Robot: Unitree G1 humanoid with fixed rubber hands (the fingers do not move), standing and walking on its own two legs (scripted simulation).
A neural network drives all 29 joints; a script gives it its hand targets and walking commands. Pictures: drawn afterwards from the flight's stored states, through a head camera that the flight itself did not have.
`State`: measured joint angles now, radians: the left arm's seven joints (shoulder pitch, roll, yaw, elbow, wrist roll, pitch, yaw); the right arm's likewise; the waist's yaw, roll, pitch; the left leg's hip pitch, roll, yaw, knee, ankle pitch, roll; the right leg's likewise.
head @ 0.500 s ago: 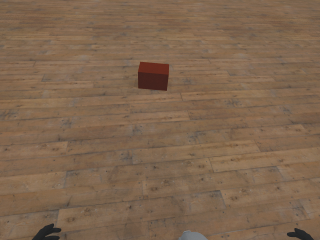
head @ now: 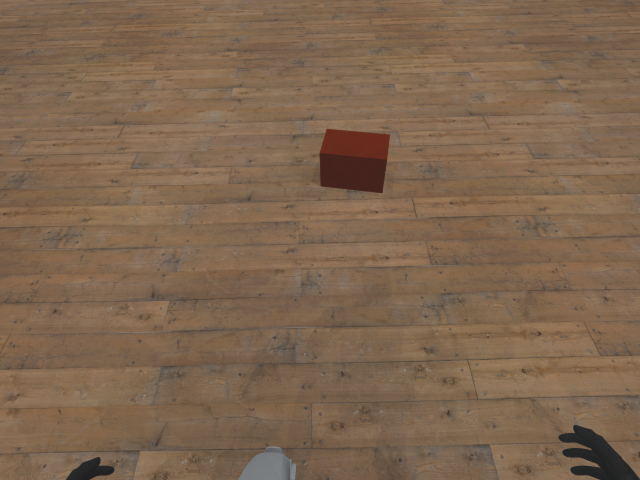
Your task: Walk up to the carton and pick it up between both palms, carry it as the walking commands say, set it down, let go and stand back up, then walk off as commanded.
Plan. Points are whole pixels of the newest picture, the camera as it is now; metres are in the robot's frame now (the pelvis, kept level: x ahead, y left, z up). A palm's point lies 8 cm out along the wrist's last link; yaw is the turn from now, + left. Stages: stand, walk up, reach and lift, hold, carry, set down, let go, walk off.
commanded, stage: walk up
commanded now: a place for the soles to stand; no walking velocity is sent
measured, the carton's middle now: (354, 160) +1.48 +0.02 -0.67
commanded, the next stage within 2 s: none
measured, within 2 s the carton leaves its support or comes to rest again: neither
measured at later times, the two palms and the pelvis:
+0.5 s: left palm (174, 343) +0.31 +0.28 -0.08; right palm out of the picture +0.20 -0.38 -0.09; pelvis +0.17 -0.03 -0.01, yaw -2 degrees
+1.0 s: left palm (183, 276) +0.43 +0.31 -0.09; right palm (593, 314) +0.39 -0.35 -0.06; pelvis +0.31 -0.01 +0.00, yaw -2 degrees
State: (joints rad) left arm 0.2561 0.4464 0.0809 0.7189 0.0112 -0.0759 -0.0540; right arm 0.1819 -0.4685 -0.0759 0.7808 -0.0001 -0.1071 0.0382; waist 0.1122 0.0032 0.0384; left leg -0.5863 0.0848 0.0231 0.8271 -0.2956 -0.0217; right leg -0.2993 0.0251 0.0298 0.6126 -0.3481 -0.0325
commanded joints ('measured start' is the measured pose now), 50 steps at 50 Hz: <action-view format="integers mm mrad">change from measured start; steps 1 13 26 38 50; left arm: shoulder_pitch -38 -108 59 65 -93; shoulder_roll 223 199 239 259 181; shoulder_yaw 52 56 81 70 53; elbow -60 -49 -34 -37 -66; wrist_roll -12 4 -7 4 11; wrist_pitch -16 -1 -28 -15 -2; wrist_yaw -9 -50 26 3 -31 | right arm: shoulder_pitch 144 106 172 44 187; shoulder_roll -186 -322 -215 -156 -296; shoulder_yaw -58 -92 -43 -45 -82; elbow -33 -68 -44 -88 -49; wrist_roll -3 -7 7 1 -9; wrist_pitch -36 -28 7 -15 -25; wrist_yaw -8 -9 -23 -3 -33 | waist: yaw -135 -147 -57 -31 -146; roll -62 213 -106 -166 143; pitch -170 64 -64 -67 41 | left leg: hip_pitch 407 276 -190 29 335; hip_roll -70 212 12 -22 206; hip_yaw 93 -245 -65 45 -330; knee -357 -591 285 -172 -523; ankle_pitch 118 -321 -69 6 -79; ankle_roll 61 239 38 32 267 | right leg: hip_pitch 12 -310 309 183 -338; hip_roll -144 -87 -261 -237 -86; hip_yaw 84 -39 366 203 -9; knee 7 194 -244 -220 283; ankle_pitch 337 -48 129 128 -109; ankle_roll -144 22 -131 -216 13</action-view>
